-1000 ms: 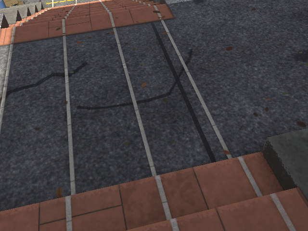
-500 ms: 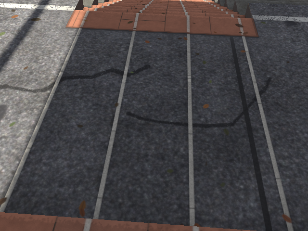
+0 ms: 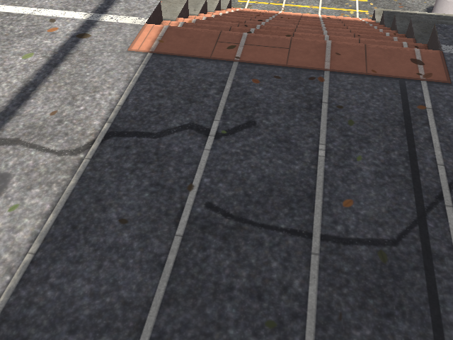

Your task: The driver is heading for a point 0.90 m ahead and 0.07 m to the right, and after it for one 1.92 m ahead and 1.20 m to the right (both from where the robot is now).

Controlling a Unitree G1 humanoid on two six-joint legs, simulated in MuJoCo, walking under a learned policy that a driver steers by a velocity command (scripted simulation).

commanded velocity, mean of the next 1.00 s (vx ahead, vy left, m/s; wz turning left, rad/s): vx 0.50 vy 0.00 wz -0.08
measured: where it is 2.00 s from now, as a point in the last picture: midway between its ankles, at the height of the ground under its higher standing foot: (238, 268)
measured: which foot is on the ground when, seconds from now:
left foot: up 0.00-0.56, down 0.58-1.00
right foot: down 0.00-0.58, up 0.60-1.00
